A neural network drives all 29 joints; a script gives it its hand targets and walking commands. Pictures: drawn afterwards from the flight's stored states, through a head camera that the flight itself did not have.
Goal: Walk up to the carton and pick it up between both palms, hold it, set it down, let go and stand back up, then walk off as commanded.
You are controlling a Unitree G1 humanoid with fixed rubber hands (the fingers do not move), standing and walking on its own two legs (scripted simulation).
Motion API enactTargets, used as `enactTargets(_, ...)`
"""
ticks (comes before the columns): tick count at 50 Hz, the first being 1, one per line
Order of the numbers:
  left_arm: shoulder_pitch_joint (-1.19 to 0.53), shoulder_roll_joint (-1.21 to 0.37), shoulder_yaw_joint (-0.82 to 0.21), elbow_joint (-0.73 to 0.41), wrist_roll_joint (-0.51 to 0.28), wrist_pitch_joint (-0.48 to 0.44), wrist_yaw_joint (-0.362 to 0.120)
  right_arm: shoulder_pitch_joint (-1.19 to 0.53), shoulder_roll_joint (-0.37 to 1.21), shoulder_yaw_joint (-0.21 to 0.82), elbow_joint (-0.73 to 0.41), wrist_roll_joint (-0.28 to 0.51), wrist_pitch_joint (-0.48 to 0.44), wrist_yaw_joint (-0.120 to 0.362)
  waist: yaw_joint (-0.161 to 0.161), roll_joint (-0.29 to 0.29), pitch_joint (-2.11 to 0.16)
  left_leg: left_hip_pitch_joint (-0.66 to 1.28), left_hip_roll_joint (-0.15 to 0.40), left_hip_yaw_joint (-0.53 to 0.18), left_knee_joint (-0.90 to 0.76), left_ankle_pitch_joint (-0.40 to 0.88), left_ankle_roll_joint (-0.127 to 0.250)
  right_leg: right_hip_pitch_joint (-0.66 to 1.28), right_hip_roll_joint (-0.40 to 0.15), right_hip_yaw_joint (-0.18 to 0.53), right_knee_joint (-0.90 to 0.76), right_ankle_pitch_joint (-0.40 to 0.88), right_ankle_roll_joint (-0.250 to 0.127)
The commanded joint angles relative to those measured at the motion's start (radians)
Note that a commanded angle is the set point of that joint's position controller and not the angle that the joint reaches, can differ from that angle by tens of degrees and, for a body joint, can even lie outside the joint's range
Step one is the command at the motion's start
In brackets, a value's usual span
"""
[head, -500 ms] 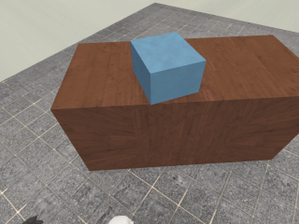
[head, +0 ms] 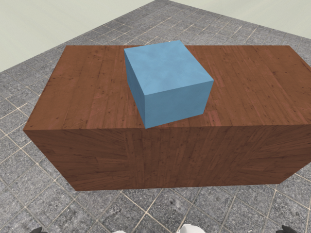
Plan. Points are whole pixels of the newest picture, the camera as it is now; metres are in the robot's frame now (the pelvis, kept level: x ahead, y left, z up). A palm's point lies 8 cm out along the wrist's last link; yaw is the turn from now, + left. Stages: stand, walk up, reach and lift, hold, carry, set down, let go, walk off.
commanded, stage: walk up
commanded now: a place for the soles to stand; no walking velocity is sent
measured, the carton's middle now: (163, 81) +0.66 -0.05 +0.00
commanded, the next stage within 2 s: none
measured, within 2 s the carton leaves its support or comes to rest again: neither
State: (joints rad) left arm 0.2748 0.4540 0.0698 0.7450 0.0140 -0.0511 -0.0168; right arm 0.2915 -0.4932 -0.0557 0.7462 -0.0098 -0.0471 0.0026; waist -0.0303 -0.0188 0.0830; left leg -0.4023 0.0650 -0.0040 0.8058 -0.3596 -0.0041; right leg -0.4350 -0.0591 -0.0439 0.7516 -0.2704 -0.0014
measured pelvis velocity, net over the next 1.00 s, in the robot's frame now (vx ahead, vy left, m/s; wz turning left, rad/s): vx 0.07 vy -0.02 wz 0.00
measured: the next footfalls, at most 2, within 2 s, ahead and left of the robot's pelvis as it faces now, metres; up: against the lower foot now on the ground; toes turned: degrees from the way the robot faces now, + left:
right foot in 1.04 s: +0.19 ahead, -0.16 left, +0.00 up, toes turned -3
left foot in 1.40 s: +0.29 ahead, +0.10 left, +0.00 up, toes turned +3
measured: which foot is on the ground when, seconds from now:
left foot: down 0.00-1.00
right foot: down 0.00-0.86, up 0.88-1.00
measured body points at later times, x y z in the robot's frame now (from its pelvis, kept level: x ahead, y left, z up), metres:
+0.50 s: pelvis +0.03 -0.01 +0.01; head +0.05 -0.02 +0.46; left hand +0.13 +0.33 -0.08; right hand +0.15 -0.34 -0.10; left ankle +0.04 +0.13 -0.70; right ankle +0.08 -0.13 -0.70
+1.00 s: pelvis +0.07 -0.02 +0.03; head +0.08 -0.02 +0.48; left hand +0.17 +0.32 -0.07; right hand +0.16 -0.38 -0.06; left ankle +0.04 +0.12 -0.70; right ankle +0.12 -0.15 -0.69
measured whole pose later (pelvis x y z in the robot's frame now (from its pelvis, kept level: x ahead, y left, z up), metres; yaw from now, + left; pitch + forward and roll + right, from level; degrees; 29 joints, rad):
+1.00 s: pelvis +0.07 -0.02 +0.03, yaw +0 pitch -2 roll +1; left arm 0.15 0.48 0.06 0.98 0.02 -0.03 -0.07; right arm 0.18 -0.46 -0.09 0.98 -0.03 -0.05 0.03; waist -0.01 -0.02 0.04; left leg -0.13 0.05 0.03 0.47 -0.31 0.00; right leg -0.35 -0.06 -0.04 0.64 -0.37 -0.01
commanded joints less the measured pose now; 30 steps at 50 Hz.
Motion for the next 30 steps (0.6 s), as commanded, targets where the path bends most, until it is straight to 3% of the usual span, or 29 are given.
enactTargets(1,0.084,0.300,0.075,-0.030,0.022,-0.020,0.024,-0.037,-0.074,-0.021,-0.063,0.013,0.023,-0.014,0.068,-0.203,-0.128,-0.193,-0.076,-0.053,0.169,-0.205,0.035,0.134,-0.310,0.508,-0.365,-0.183,-0.171)
enactTargets(2,0.025,0.309,0.077,-0.032,0.012,-0.018,0.025,-0.031,-0.150,-0.037,-0.040,0.017,0.031,-0.022,0.065,-0.110,-0.089,-0.159,-0.050,-0.118,0.232,-0.238,0.029,0.089,-0.350,0.538,-0.391,-0.215,-0.231)
enactTargets(3,-0.024,0.301,0.068,-0.039,0.011,-0.019,0.030,-0.015,-0.170,-0.046,-0.013,0.011,0.026,-0.019,0.036,-0.103,-0.067,-0.129,-0.033,-0.087,0.230,-0.209,0.033,0.053,-0.341,0.514,-0.368,-0.172,-0.241)
enactTargets(4,-0.063,0.286,0.065,-0.034,0.015,-0.015,0.034,0.018,-0.171,-0.051,0.014,0.003,0.025,-0.017,0.015,-0.087,-0.046,-0.108,-0.019,-0.041,0.209,-0.194,0.038,0.029,-0.319,0.457,-0.340,-0.145,-0.223)
enactTargets(6,-0.084,0.276,0.049,-0.013,0.011,-0.017,0.037,0.057,-0.158,-0.057,0.057,-0.007,0.020,-0.008,0.000,-0.140,-0.043,-0.024,-0.017,0.013,0.121,-0.118,0.051,-0.024,-0.252,0.337,-0.267,-0.011,-0.185)
enactTargets(8,-0.099,0.248,0.036,-0.003,0.007,-0.013,0.034,0.057,-0.142,-0.056,0.070,-0.018,0.011,0.002,-0.011,-0.168,-0.080,0.097,-0.041,0.012,-0.050,-0.045,0.065,-0.067,-0.179,0.229,-0.169,-0.040,-0.142)
enactTargets(9,-0.101,0.223,0.029,0.004,0.004,-0.009,0.034,0.047,-0.147,-0.057,0.067,-0.023,0.007,0.004,-0.015,-0.091,-0.067,0.122,-0.029,-0.047,-0.153,-0.012,0.078,-0.095,-0.144,0.179,-0.080,-0.019,-0.110)
enactTargets(10,-0.082,0.162,0.019,0.004,-0.012,-0.008,0.031,-0.025,-0.176,-0.053,0.042,-0.026,0.004,0.004,0.016,0.072,-0.090,0.084,0.071,-0.265,-0.247,-0.039,0.121,-0.100,-0.048,0.098,0.000,-0.082,-0.056)
enactTargets(11,-0.089,0.161,0.017,0.024,-0.019,-0.005,0.037,-0.079,-0.201,-0.054,0.046,-0.020,0.003,0.003,0.031,0.114,-0.084,-0.020,0.145,-0.373,-0.300,-0.029,0.174,-0.011,0.022,0.029,0.058,-0.154,-0.035)
enactTargets(12,-0.075,0.166,0.020,0.041,-0.015,-0.007,0.039,-0.123,-0.192,-0.047,0.050,-0.014,0.004,0.002,0.055,0.086,-0.072,-0.086,0.132,-0.310,-0.273,0.051,0.180,0.084,0.024,0.018,0.041,-0.141,-0.040)
enactTargets(13,-0.058,0.165,0.016,0.061,-0.014,-0.012,0.039,-0.154,-0.174,-0.037,0.053,-0.008,0.009,-0.002,0.069,0.038,-0.094,-0.116,0.094,-0.227,-0.209,0.109,0.153,0.160,0.010,0.038,-0.029,-0.063,-0.049)
enactTargets(14,-0.063,0.189,0.018,0.065,-0.003,-0.021,0.040,-0.149,-0.147,-0.026,0.067,0.003,0.014,-0.003,0.070,-0.038,-0.101,-0.139,0.043,-0.140,-0.146,0.120,0.101,0.205,-0.050,0.114,-0.120,-0.019,-0.070)
enactTargets(15,-0.054,0.229,0.024,0.073,0.007,-0.028,0.040,-0.127,-0.117,-0.021,0.083,0.007,0.021,-0.004,0.057,-0.097,-0.114,-0.099,-0.017,-0.068,-0.030,0.119,0.050,0.180,-0.157,0.277,-0.221,-0.002,-0.113)
enactTargets(16,-0.056,0.254,0.031,0.081,0.005,-0.031,0.039,-0.101,-0.118,-0.023,0.096,0.004,0.027,-0.005,0.037,-0.090,-0.121,-0.059,-0.023,-0.030,0.007,0.048,0.035,0.158,-0.226,0.346,-0.261,0.026,-0.153)
enactTargets(17,-0.090,0.263,0.029,0.081,0.007,-0.031,0.040,-0.093,-0.123,-0.026,0.112,0.000,0.030,-0.003,0.025,-0.084,-0.123,-0.015,-0.021,-0.014,0.002,-0.048,0.041,0.122,-0.260,0.350,-0.268,0.059,-0.172)
enactTargets(18,-0.113,0.262,0.028,0.083,0.008,-0.028,0.040,-0.085,-0.124,-0.026,0.125,-0.003,0.028,0.002,0.014,-0.084,-0.116,0.024,-0.017,-0.017,-0.037,-0.047,0.051,0.099,-0.252,0.313,-0.249,0.088,-0.167)
enactTargets(20,-0.164,0.217,0.009,0.089,0.002,-0.022,0.037,-0.091,-0.125,-0.026,0.141,-0.004,0.019,0.006,0.000,-0.063,-0.098,0.116,0.005,-0.067,-0.151,0.128,0.072,0.032,-0.151,0.169,-0.194,0.117,-0.103)
enactTargets(21,-0.166,0.197,0.003,0.099,-0.007,-0.019,0.036,-0.111,-0.135,-0.026,0.141,-0.006,0.016,0.006,0.012,-0.012,-0.115,0.110,0.033,-0.121,-0.199,0.185,0.083,0.056,-0.102,0.107,-0.152,0.117,-0.068)
enactTargets(22,-0.161,0.184,-0.001,0.106,-0.013,-0.018,0.037,-0.149,-0.137,-0.024,0.141,-0.002,0.013,0.007,0.026,0.003,-0.133,0.080,0.058,-0.169,-0.227,0.182,0.099,0.101,-0.063,0.090,-0.132,0.096,-0.048)
enactTargets(25,-0.160,0.175,-0.004,0.139,-0.010,-0.013,0.035,-0.204,-0.125,-0.012,0.155,0.001,0.022,0.007,0.045,0.003,-0.124,0.030,0.049,-0.138,-0.244,0.141,0.091,0.175,-0.063,0.089,-0.184,0.027,-0.052)
enactTargets(27,-0.177,0.183,-0.005,0.152,-0.005,-0.013,0.032,-0.212,-0.114,-0.006,0.174,-0.001,0.025,0.009,0.037,0.027,-0.123,0.065,0.029,-0.121,-0.264,0.103,0.078,0.161,-0.098,0.119,-0.244,0.018,-0.061)
enactTargets(30,-0.209,0.177,-0.012,0.179,-0.007,-0.013,0.030,-0.240,-0.108,-0.001,0.198,0.002,0.026,0.012,0.035,0.031,-0.106,0.086,0.041,-0.131,-0.320,0.107,0.071,0.181,-0.088,0.100,-0.271,0.023,-0.042)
